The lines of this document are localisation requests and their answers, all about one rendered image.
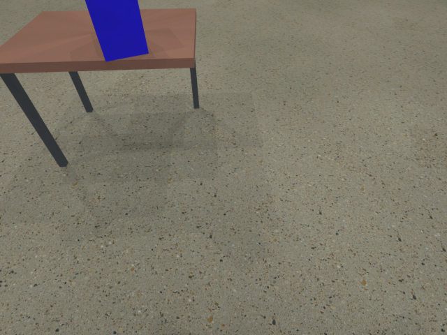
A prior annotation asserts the carton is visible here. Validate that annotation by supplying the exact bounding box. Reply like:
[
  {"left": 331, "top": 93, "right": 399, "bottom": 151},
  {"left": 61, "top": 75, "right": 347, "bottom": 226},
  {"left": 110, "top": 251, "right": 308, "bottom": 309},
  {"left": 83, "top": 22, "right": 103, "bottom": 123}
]
[{"left": 85, "top": 0, "right": 149, "bottom": 61}]

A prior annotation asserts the table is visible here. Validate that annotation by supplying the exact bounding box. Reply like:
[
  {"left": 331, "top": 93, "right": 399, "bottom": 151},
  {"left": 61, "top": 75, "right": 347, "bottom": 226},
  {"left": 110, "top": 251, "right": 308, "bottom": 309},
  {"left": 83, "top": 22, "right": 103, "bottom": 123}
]
[{"left": 0, "top": 8, "right": 199, "bottom": 167}]

